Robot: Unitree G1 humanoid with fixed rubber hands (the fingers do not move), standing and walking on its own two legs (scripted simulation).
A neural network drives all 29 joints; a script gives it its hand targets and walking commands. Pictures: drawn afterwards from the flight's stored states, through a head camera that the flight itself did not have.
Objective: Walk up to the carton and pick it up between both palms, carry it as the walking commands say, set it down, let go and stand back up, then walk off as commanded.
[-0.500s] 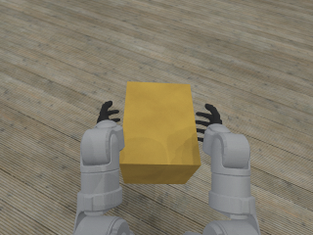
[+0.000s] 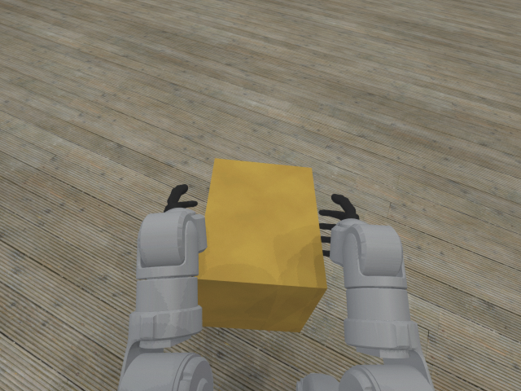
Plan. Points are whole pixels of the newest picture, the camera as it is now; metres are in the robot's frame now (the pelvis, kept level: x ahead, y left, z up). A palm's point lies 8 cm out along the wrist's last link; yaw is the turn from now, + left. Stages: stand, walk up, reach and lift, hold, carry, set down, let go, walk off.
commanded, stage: carry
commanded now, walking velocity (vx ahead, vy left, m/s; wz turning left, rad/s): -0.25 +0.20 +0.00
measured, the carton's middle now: (256, 244) +0.37 +0.01 +0.00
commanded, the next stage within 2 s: none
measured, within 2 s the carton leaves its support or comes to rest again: neither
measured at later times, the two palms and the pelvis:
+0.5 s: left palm (103, 358) +0.16 +0.18 +0.11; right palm (338, 380) +0.14 -0.07 +0.10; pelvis -0.19 +0.08 -0.01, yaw -2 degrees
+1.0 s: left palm out of the picture -0.02 +0.20 +0.12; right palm out of the picture -0.05 -0.04 +0.09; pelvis -0.36 +0.13 +0.00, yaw -5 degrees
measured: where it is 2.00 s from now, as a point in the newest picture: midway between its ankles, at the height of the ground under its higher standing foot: outside the picture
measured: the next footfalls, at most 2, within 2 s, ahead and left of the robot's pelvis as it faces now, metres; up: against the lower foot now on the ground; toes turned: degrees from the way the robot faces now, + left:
right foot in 0.22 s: -0.05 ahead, -0.12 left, +0.00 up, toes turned -7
left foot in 0.46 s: -0.16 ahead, +0.20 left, +0.00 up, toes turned -5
